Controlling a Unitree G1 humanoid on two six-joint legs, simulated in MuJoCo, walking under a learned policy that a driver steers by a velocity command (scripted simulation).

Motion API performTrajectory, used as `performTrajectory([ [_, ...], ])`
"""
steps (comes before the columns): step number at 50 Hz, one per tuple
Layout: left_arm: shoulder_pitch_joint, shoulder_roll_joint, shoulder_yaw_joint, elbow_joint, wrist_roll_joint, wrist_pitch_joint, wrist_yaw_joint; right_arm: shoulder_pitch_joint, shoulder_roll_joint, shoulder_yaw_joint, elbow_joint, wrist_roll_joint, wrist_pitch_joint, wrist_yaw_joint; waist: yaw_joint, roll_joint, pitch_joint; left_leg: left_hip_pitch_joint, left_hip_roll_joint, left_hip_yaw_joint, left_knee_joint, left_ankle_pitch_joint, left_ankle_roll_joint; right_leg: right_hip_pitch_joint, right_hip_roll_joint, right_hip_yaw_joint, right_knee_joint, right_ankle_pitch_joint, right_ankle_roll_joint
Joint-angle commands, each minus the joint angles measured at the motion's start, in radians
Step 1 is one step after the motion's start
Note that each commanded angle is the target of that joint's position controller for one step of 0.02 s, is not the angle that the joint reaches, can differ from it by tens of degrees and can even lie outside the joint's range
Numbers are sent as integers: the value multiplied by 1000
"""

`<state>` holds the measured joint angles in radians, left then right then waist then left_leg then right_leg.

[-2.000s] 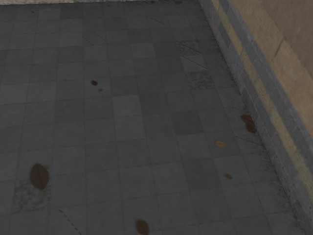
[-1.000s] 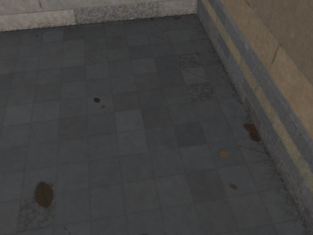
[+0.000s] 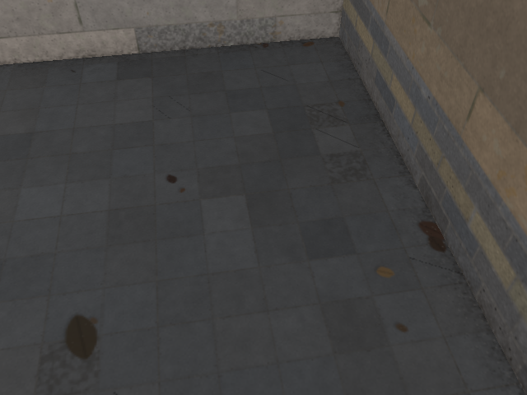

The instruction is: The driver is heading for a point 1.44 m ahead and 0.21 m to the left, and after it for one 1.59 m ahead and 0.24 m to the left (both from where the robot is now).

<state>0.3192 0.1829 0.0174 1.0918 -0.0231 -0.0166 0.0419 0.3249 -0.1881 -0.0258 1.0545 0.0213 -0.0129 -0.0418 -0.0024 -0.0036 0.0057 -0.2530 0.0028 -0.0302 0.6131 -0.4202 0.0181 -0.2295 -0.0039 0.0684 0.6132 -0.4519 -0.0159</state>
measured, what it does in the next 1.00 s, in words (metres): walks ahead: left foot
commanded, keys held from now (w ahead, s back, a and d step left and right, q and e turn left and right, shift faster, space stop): w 1.00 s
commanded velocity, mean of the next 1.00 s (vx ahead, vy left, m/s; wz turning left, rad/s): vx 0.43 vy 0.00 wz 0.00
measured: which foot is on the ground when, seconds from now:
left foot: down 0.00-0.16, up 0.18-0.48, down 0.50-1.00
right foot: down 0.00-0.52, up 0.54-1.00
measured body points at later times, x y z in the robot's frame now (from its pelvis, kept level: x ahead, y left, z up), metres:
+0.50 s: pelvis +0.20 +0.02 -0.02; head +0.23 +0.03 +0.43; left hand +0.06 +0.26 -0.15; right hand +0.44 -0.20 -0.09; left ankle +0.33 +0.12 -0.73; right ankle -0.02 -0.14 -0.73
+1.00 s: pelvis +0.45 +0.03 +0.01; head +0.47 +0.03 +0.46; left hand +0.66 +0.25 -0.09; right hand +0.40 -0.23 -0.13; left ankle +0.33 +0.12 -0.73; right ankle +0.65 -0.12 -0.69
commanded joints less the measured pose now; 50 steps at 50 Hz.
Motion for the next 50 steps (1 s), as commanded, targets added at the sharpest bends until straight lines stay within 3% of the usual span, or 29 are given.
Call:
performTrajectory([
  [1, 0, 65, 11, -50, -6, -46, -10, 80, -123, -26, -27, 9, -41, 10, -22, 58, 152, -28, 89, -155, -224, -329, 106, -204, 8, -24, -78, -166, -60],
  [4, -2, 32, 5, -67, -10, -76, -27, 100, -166, -37, -36, 11, -56, 24, -9, 160, 134, -14, 206, -350, -337, -360, 178, -179, 38, -86, 39, -19, -71],
  [6, 68, 31, 6, -48, -13, -91, -35, 22, -172, -35, -76, 15, -58, 28, 45, 146, 151, -110, 190, -318, -304, -284, 165, -54, 33, -77, -41, -1, -104],
  [7, 157, 46, 11, -15, -12, -96, -37, -54, -158, -30, -108, 17, -64, 30, 89, 97, 155, -195, 126, -212, -203, -166, 126, 55, 17, -25, -121, 6, -118],
  [8, 290, 124, 36, 35, -19, -100, -37, -120, -102, -17, -147, 16, -81, 32, 126, -80, 144, -341, 0, -14, 57, 18, 54, 215, -66, 148, -212, 79, -153],
  [9, 422, 241, 69, 62, -17, -103, -48, -153, -78, -11, -182, 12, -108, 35, 170, -300, 98, -543, -67, 93, 374, 75, 7, 417, -261, 471, -333, 257, -244],
  [10, 424, 195, 52, 51, 8, -109, -55, -185, -102, -15, -194, 16, -123, 39, 163, -255, 98, -704, -44, 8, 559, -143, 23, 469, -366, 626, -358, 382, -293],
  [11, 369, 153, 38, 36, 23, -111, -54, -195, -99, -15, -206, 27, -131, 49, 124, -158, 120, -797, 13, -33, 680, -129, 48, 494, -368, 565, -323, 431, -281],
  [13, 312, 120, 20, 16, 18, -95, -50, -233, -86, -11, -232, 26, -136, 61, 96, -74, 121, -895, 77, -12, 705, -32, 68, 515, -343, 411, -349, 499, -238],
  [15, 256, 71, 0, -4, 16, -72, -37, -246, -71, -11, -250, 13, -127, 72, 63, -78, 122, -782, 109, 14, 570, 71, 54, 398, -275, 260, -421, 510, -176],
  [16, 204, 75, -3, -26, 15, -66, -27, -263, -54, -3, -268, 9, -123, 79, 44, -84, 134, -683, 102, 35, 439, 151, 40, 290, -235, 192, -458, 490, -155],
  [18, 134, 130, 5, -63, 12, -69, -12, -304, -40, 8, -292, -3, -112, 88, 25, -99, 118, -338, 50, 83, 159, 356, 16, 38, -143, 49, -516, 425, -120],
  [20, 173, 207, 26, -53, -3, -84, -9, -326, -83, -2, -312, 3, -96, 81, 15, -137, 109, -184, 17, 91, 83, 412, 9, 7, -180, 59, -561, 394, -135],
  [21, 178, 208, 30, -47, -11, -86, -10, -326, -112, -10, -317, 9, -90, 76, 2, -135, 118, -175, 13, 79, 37, 413, 19, 52, -198, 59, -546, 430, -129],
  [23, 180, 206, 35, -42, -4, -80, -14, -266, -162, -33, -307, 9, -88, 69, -48, -131, 72, -111, -15, 89, -4, 363, 55, 166, -217, 36, -399, 733, -97],
  [24, 178, 201, 34, -44, 11, -68, -16, -140, -192, -54, -269, 12, -86, 66, -109, -126, -8, 18, -41, 103, 0, 339, 82, 188, -197, 5, -228, 913, -76],
  [25, 177, 187, 30, -55, 23, -60, -18, 13, -223, -72, -223, 17, -82, 64, -175, -111, -99, 218, -27, 90, 0, 331, 106, 111, -160, -25, -6, 936, -50],
  [26, 216, 114, 6, -87, 52, -58, -22, 146, -315, -89, -193, 6, -74, 57, -179, 107, -234, 467, 195, -209, -29, 236, 166, -100, -70, -63, 364, 554, -23],
  [27, 367, -41, -27, -80, 16, -83, -33, 166, -340, -81, -177, -23, -81, 79, -84, 412, -393, 628, 398, -764, -315, -38, 320, -341, 92, 40, 678, -98, -4],
  [28, 271, 85, 0, -91, -10, -109, -40, 81, -237, -55, -185, -12, -91, 85, -82, 264, -238, 500, 368, -799, -407, -109, 270, -443, 33, 93, 798, -76, -30],
  [29, 141, 144, 16, -132, -26, -118, -42, -13, -192, -43, -200, -3, -99, 87, -68, 164, -98, 349, 345, -616, -392, -39, 227, -494, -23, 56, 795, 29, -56],
  [30, 75, 150, 19, -148, -17, -119, -34, -98, -181, -37, -214, -9, -105, 90, -39, 36, -55, 196, 307, -469, -399, 108, 207, -431, -82, 42, 745, 138, -62],
  [31, 62, 145, 29, -149, -5, -110, -26, -140, -167, -33, -219, -22, -109, 94, -6, 24, -34, 96, 261, -356, -413, 204, 194, -380, -117, 35, 689, 195, -62],
  [32, 84, 133, 32, -150, -2, -95, -25, -150, -147, -26, -207, -32, -110, 95, 25, 66, -34, 46, 228, -286, -440, 230, 188, -327, -141, 40, 652, 226, -63],
  [35, 64, 121, 41, -163, 2, -68, -19, -93, -137, -21, -167, -25, -114, 86, 41, 74, 11, -1, 197, -189, -503, 267, 211, -348, -152, 11, 558, 255, -49],
  [39, -123, 128, 51, -234, 21, -68, -20, -4, -179, -30, -137, -26, -103, 53, 4, 32, 59, 73, 214, -159, -535, 311, 221, -527, -161, 1, 348, 428, -1],
  [43, -262, 109, 43, -277, 16, -82, -38, 58, -193, -30, -120, -15, -91, 35, -39, 42, 68, 112, 182, -78, -535, 367, 186, -486, -121, -41, 103, 592, 13],
  [48, -403, 104, 29, -334, 4, -92, -66, 150, -200, -35, -81, -8, -70, 32, -87, 41, 102, 265, 220, -60, -482, 403, 182, -500, -88, -61, -49, 552, 5],
  [50, -428, 114, 28, -357, 0, -100, -79, 158, -209, -41, -74, -7, -59, 29, -81, 53, 104, 331, 249, -67, -437, 454, 174, -495, -78, -62, -90, 481, -17],
])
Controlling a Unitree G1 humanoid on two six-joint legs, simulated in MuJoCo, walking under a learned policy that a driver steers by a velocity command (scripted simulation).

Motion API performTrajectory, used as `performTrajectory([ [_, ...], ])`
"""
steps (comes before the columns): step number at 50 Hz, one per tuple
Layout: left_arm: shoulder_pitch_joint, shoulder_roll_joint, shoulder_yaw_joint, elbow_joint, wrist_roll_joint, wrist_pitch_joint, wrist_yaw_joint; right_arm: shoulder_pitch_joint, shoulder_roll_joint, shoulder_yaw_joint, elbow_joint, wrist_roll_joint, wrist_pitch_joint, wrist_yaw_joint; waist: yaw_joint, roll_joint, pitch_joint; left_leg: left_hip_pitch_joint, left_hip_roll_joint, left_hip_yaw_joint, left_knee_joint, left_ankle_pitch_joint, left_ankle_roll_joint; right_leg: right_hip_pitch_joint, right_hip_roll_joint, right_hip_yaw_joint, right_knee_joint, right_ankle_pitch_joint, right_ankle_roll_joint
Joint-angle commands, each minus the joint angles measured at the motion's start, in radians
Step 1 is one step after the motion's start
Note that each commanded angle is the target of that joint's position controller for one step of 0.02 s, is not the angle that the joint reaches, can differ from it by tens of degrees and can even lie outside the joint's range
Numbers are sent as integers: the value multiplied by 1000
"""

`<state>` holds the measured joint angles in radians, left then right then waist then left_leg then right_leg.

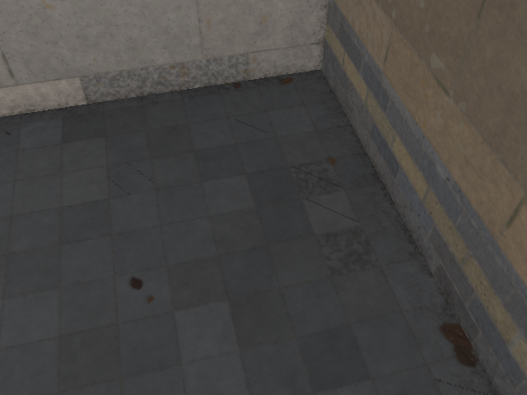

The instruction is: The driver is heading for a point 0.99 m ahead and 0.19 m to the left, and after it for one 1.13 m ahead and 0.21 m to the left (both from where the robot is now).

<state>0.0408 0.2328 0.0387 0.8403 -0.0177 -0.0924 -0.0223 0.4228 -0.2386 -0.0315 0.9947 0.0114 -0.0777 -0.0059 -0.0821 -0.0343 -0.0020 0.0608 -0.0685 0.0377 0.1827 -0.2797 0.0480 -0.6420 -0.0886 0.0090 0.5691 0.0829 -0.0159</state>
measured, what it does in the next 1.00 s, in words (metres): walks ahead, turning left: right foot, then left foot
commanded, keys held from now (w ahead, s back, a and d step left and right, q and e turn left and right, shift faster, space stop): w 0.06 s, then w+q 0.72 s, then w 0.22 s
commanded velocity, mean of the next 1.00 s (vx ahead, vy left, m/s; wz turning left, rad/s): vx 0.50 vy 0.00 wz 0.38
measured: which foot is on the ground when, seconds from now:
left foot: down 0.00-0.10, up 0.12-0.64, down 0.66-1.00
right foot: up 0.00-0.08, down 0.10-0.66, up 0.68-1.00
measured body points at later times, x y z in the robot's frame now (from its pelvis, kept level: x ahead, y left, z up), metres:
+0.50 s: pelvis +0.28 -0.04 +0.00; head +0.30 -0.03 +0.45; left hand +0.25 +0.23 -0.14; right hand +0.48 -0.26 -0.11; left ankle +0.43 +0.15 -0.68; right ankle +0.20 -0.14 -0.74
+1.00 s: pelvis +0.54 +0.08 +0.01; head +0.56 +0.11 +0.46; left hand +0.63 +0.39 -0.09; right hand +0.70 -0.16 -0.10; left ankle +0.47 +0.12 -0.74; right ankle +0.80 -0.02 -0.68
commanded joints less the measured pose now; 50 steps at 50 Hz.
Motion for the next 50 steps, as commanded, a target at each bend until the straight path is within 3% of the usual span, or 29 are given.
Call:
performTrajectory([
  [1, -137, 75, 9, -110, -6, -27, -20, 54, -165, -39, -15, 4, 10, -8, 13, 95, 101, 37, 330, -136, 23, 368, 136, -50, 17, -9, -64, -95, -31],
  [3, -27, 122, 29, -90, -5, -32, -22, 18, -185, -45, -27, 2, 18, -8, 83, 132, 22, 44, 315, -115, 158, 672, 112, 146, 73, -53, -85, -155, -67],
  [4, 136, 168, 55, -42, -3, -33, -15, 6, -167, -36, -35, -3, 22, -6, 162, 125, -77, -18, 263, -87, 346, 780, 87, 380, 95, -62, -97, -139, -99],
  [5, 345, 247, 78, -2, 12, -33, -3, -2, -133, -18, -66, -17, 18, -4, 237, 51, -240, -246, 204, -54, 653, 557, 53, 731, -79, 123, -52, -109, -168],
  [6, 422, 332, 97, 22, 18, -26, 0, 126, 18, 25, -78, -13, -7, 6, 171, -214, -388, -672, 14, -41, 1016, -128, -18, 1101, -337, 602, -148, -302, -321],
  [7, 416, 222, 68, 17, 18, -25, 5, 70, -87, 0, -61, 20, -31, 5, 208, -155, -382, -771, 38, -195, 1141, -278, -6, 1066, -337, 703, -244, -374, -298],
  [8, 331, 174, 52, 2, 17, -26, 13, -28, -160, -23, -95, 45, -41, 5, 194, -118, -222, -824, 92, -187, 1152, -201, 7, 924, -304, 521, -260, -319, -237],
  [9, 247, 144, 41, -13, 17, -27, 14, -80, -159, -25, -104, 43, -40, -2, 159, -44, -147, -784, 148, -157, 1108, -110, 5, 773, -267, 385, -290, -233, -207],
  [10, 195, 113, 33, -14, 18, -31, 11, -106, -145, -32, -106, 28, -29, -8, 132, -13, -78, -747, 176, -148, 1049, -55, 0, 649, -226, 289, -335, -188, -186],
  [12, 156, 94, 29, -2, 27, -40, 7, -59, -94, -33, -98, 24, 5, -6, 78, -46, -40, -649, 210, -153, 993, 7, -5, 519, -178, 168, -401, -164, -167],
  [14, 163, 100, 34, 16, 33, -47, 3, -54, -65, -36, -102, 26, 28, -5, 62, -40, -7, -660, 212, -149, 974, 48, -8, 474, -166, 74, -433, -79, -177],
  [18, 186, 128, 43, 38, 37, -41, 18, -147, -74, -50, -146, 17, 37, -3, 73, -21, 39, -766, 201, -164, 822, 235, -24, 503, -153, -50, -461, -12, -172],
  [22, 218, 160, 49, 48, 30, -28, 38, -299, -49, -37, -204, 8, 23, 26, 118, -1, 75, -754, 188, -81, 594, 374, -16, 548, -144, -146, -465, 10, -142],
  [27, 297, 186, 61, 74, 11, 8, 44, -433, -43, -29, -290, 11, 23, 59, 157, 7, 109, -827, 168, -12, 479, 269, 16, 746, -207, -190, -383, 126, -135],
  [30, 261, 225, 73, 56, 3, 28, 52, -392, -81, -47, -317, 15, 28, 72, 100, -44, 45, -676, 89, 71, 466, 127, 65, 781, -212, -233, -224, 536, -104],
  [31, 246, 238, 77, 49, 2, 36, 56, -315, -110, -64, -307, 17, 31, 71, 51, -63, -5, -566, 48, 96, 467, 82, 89, 772, -205, -243, -103, 674, -92],
  [32, 223, 245, 77, 41, -3, 43, 58, -177, -156, -91, -277, 20, 32, 65, -30, -55, -78, -368, 7, 102, 404, 122, 122, 710, -176, -261, 87, 686, -67],
  [33, 220, 233, 70, 24, 4, 37, 60, -10, -236, -129, -236, 17, 39, 44, -106, 14, -165, -64, 54, -29, 351, 150, 172, 495, -132, -261, 370, 441, -22],
  [34, 313, 68, 22, -27, 39, 8, 40, -9, -348, -147, -231, 21, 37, 31, 12, 289, -230, 288, 319, -559, 306, 76, 343, 17, 67, -202, 737, -550, 40],
  [35, 241, 115, 22, -52, 2, -42, 23, 24, -292, -124, -262, 5, 23, 34, -30, 201, -378, 377, 414, -882, 137, -21, 413, -121, 127, 53, 876, -689, 28],
  [36, 127, 163, 36, -87, -34, -66, 14, -4, -229, -107, -257, -4, 12, 36, -52, 140, -251, 308, 383, -739, 110, 49, 350, -210, 72, 87, 859, -596, 0],
  [37, 99, 157, 29, -96, -25, -75, 12, -63, -191, -97, -261, 8, 6, 35, -11, 65, -159, 168, 347, -621, 100, 116, 315, -202, 32, 88, 773, -511, -20],
  [38, 108, 162, 36, -81, 0, -72, 17, -142, -156, -86, -279, 12, 5, 35, 40, 13, -98, 17, 308, -518, 90, 199, 284, -128, -6, 85, 683, -456, -13],
  [39, 135, 175, 45, -76, 13, -57, 18, -187, -132, -76, -299, 3, 4, 32, 79, 30, -77, -86, 281, -457, 66, 271, 271, -47, -30, 91, 625, -418, -4],
  [40, 152, 166, 44, -71, 11, -42, 15, -203, -118, -71, -305, -2, 5, 24, 101, 34, -69, -141, 268, -425, 35, 289, 262, 2, -41, 89, 587, -395, 6],
  [42, 155, 138, 38, -69, 25, -22, 14, -188, -146, -77, -300, 4, 1, 11, 109, 41, -43, -209, 249, -343, 6, 397, 258, 26, -42, 57, 502, -340, 38],
  [44, 84, 121, 31, -89, 31, -16, 16, -144, -169, -82, -282, 4, 0, -4, 88, 59, -10, -236, 217, -268, -12, 447, 237, 14, -30, 35, 362, -222, 62],
  [47, -22, 98, 21, -108, 22, -22, 8, -98, -166, -80, -262, 5, 6, -15, 41, 100, 19, -249, 162, -188, -14, 362, 179, 68, 6, 14, 114, 4, 62],
  [50, -111, 92, 12, -129, 13, -33, 2, -47, -166, -77, -228, 6, 6, -6, -3, 128, 58, -227, 184, -209, -35, 237, 163, 103, 29, 3, -9, 98, 48],
])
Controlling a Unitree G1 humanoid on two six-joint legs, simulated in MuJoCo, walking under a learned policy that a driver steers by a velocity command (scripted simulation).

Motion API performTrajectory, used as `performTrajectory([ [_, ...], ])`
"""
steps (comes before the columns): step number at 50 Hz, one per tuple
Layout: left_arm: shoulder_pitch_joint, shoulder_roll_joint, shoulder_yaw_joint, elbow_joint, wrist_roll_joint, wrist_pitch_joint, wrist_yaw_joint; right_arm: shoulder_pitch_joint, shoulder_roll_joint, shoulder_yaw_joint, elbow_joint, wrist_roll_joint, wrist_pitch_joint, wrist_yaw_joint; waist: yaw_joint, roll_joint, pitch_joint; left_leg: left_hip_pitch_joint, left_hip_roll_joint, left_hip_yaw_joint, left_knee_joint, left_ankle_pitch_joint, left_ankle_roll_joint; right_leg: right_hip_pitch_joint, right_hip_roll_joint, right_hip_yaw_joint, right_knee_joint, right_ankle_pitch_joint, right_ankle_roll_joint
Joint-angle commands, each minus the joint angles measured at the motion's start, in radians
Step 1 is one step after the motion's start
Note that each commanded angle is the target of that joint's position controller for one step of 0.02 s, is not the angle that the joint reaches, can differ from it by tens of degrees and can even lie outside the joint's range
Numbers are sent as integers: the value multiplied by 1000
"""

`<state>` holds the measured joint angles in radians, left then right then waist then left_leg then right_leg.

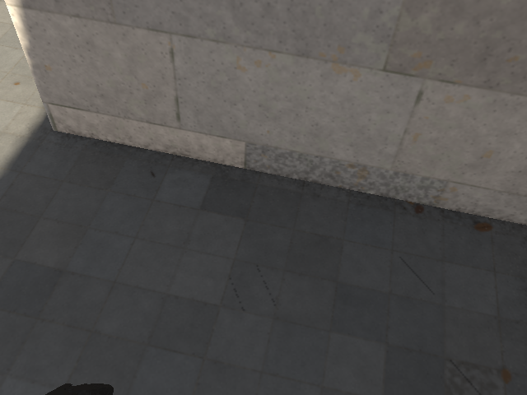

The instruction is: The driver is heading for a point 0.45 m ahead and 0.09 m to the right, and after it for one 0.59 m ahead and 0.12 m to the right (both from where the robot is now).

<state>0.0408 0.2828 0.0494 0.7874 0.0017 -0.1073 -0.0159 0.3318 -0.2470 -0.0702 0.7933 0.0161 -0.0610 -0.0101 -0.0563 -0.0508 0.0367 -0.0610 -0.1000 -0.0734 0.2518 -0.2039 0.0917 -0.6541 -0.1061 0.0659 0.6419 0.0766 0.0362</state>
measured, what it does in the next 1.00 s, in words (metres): walks ahead: right foot, then left foot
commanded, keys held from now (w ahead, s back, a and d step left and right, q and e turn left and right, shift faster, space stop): w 0.38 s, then w+e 0.24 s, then no key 0.38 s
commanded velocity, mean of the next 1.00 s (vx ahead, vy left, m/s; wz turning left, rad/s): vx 0.40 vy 0.00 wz -0.07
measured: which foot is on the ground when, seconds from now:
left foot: down 0.00-0.20, up 0.22-0.66, down 0.68-1.00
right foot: up 0.00-0.16, down 0.18-0.70, up 0.72-1.00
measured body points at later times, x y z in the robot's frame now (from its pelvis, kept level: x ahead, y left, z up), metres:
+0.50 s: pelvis +0.29 -0.06 +0.00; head +0.32 -0.06 +0.45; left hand +0.30 +0.21 -0.13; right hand +0.48 -0.31 -0.10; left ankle +0.44 +0.12 -0.69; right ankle +0.26 -0.15 -0.75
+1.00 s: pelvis +0.50 +0.00 -0.01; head +0.53 +0.00 +0.44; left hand +0.68 +0.25 -0.12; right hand +0.60 -0.28 -0.13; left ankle +0.55 +0.10 -0.75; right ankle +0.55 -0.16 -0.74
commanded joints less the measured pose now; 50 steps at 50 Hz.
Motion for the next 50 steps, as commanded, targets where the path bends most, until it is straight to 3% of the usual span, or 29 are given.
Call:
performTrajectory([
  [1, -130, 54, 3, -82, -11, -21, -6, 54, -157, -38, -16, 2, -11, 0, -34, 145, 32, -68, 234, -114, -97, 154, 120, 98, 46, -47, -105, 94, -13],
  [6, -109, 106, 12, -81, -10, -36, -27, 70, -175, -42, 15, 1, 4, -12, 3, 155, 23, 167, 324, -165, 30, 382, 95, 56, 59, -35, -165, -100, -81],
  [8, 61, 145, 34, -27, -9, -34, -21, 29, -185, -40, 6, -6, 15, -12, 101, 156, -85, 151, 273, -121, 230, 702, 65, 299, 117, -87, -192, -120, -126],
  [9, 219, 183, 45, 10, 3, -34, -18, 14, -162, -27, -12, -14, 19, -10, 170, 118, -216, 33, 226, -91, 448, 647, 41, 558, 39, -12, -154, -74, -179],
  [10, 351, 266, 68, 30, 20, -31, -16, 123, -79, -2, -23, -11, 8, -1, 158, -116, -377, -348, 73, -22, 827, 256, -41, 970, -192, 369, -172, -186, -324],
  [11, 382, 197, 50, 58, -2, -27, -27, 153, -78, 6, -9, 4, -9, -1, 159, -248, -441, -538, 1, -88, 1005, -356, -53, 1079, -289, 667, -317, -320, -373],
  [12, 311, 140, 30, 50, -18, -26, -26, 67, -164, -14, -23, 27, -20, 1, 160, -147, -278, -635, 61, -118, 1073, -328, -39, 971, -258, 578, -343, -391, -322],
  [13, 232, 119, 22, 31, -11, -19, -20, -6, -171, -12, -40, 32, -26, 1, 138, -61, -163, -641, 117, -73, 1051, -237, -33, 822, -220, 433, -362, -333, -286],
  [14, 182, 102, 15, 29, -3, -14, -17, -47, -158, -13, -44, 18, -29, 1, 115, 0, -69, -624, 158, -40, 981, -159, -39, 680, -179, 327, -393, -231, -270],
  [16, 158, 81, 1, 33, 13, -19, -18, -30, -134, -19, -36, 2, -16, 1, 73, -26, -45, -534, 203, -26, 886, -83, -47, 559, -120, 219, -438, -109, -253],
  [19, 174, 109, 4, 56, 0, -25, -15, -39, -94, -12, -46, -5, 2, -2, 57, -25, -29, -539, 219, 5, 779, -40, -79, 505, -112, 140, -491, -8, -281],
  [21, 200, 135, 10, 72, -11, -20, -5, -126, -87, -8, -81, -17, -1, -5, 74, 0, -6, -569, 221, 15, 645, 56, -103, 502, -99, 119, -512, 16, -280],
  [24, 242, 175, 22, 93, -33, -4, 13, -224, -71, 1, -115, -17, -15, 0, 100, 2, 10, -542, 192, 19, 432, 203, -123, 513, -71, 96, -517, -21, -250],
  [29, 335, 179, 27, 126, -29, 26, 28, -401, -79, 11, -162, -6, -39, 34, 150, -17, 27, -491, 141, 24, 237, 270, -119, 585, -97, 139, -448, -121, -236],
  [31, 339, 186, 36, 126, -28, 34, 35, -377, -121, 3, -161, 2, -58, 37, 115, -44, 20, -430, 142, 1, 204, 231, -97, 606, -127, 181, -401, -121, -213],
  [32, 326, 200, 42, 120, -30, 37, 40, -355, -127, 4, -154, -8, -64, 37, 96, -48, 15, -399, 130, 18, 192, 192, -84, 624, -124, 183, -359, -33, -196],
  [34, 338, 177, 37, 111, -14, 48, 41, -181, -190, -21, -116, -33, -83, 21, 2, -28, -112, -109, 152, 24, 162, 292, -28, 585, -31, 120, -92, 153, -125],
  [35, 333, 119, 14, 68, 32, 56, 37, -22, -261, -34, -87, -63, -86, 15, -53, 81, -311, 206, 319, -131, 266, 584, 16, 420, 47, 70, 195, -56, -83],
  [36, 535, -6, -23, 85, 17, 49, 25, 14, -312, -47, -48, -68, -74, 29, 34, 413, -459, 505, 549, -508, 214, 650, 202, 97, 181, 8, 501, -715, -28],
  [37, 499, 111, 2, 102, -7, 43, 28, 18, -225, -32, -59, -44, -67, 34, -7, 297, -414, 423, 507, -533, 151, 549, 182, 52, 144, 125, 603, -706, -24],
  [38, 385, 159, 14, 85, -18, 47, 33, -63, -177, -15, -70, -38, -71, 39, -11, 228, -271, 304, 474, -361, 142, 610, 147, 9, 118, 112, 634, -648, -23],
  [39, 311, 151, 10, 66, -7, 56, 39, -154, -148, -3, -74, -36, -70, 37, 19, 126, -203, 179, 427, -247, 125, 735, 123, 41, 66, 83, 589, -586, -11],
  [40, 286, 142, 12, 59, 9, 69, 45, -214, -118, 9, -74, -39, -68, 38, 51, 101, -154, 72, 398, -180, 106, 803, 121, 87, 36, 73, 522, -548, 2],
  [41, 288, 118, 4, 53, 10, 91, 54, -257, -91, 22, -56, -52, -70, 41, 93, 127, -133, -36, 365, -125, 82, 818, 113, 178, 0, 70, 454, -526, 11],
  [42, 319, 92, -3, 56, 11, 109, 59, -286, -81, 27, -44, -58, -68, 45, 121, 135, -135, -105, 340, -76, 69, 824, 112, 256, -2, 51, 380, -507, 21],
  [45, 263, 48, -34, 22, 20, 125, 68, -344, -160, 10, -38, -52, -44, 43, 123, 138, -141, -202, 315, -8, 41, 698, 127, 387, 17, -9, 105, -438, 45],
  [47, 232, 75, -35, 13, 23, 136, 70, -323, -195, 3, -21, -39, -23, 33, 109, 139, -159, -212, 314, -22, 29, 422, 121, 456, 36, -26, -15, -321, 46],
  [48, 219, 89, -32, 12, 25, 142, 71, -330, -193, 5, -19, -35, -14, 30, 110, 138, -148, -243, 307, -28, 19, 231, 106, 501, 44, -32, -72, -252, 39],
  [50, 160, 100, -32, -8, 33, 145, 77, -316, -137, 27, -1, -35, -8, 32, 103, 137, -100, -302, 253, -31, 4, -145, 46, 555, 49, -17, -165, -220, 13],
])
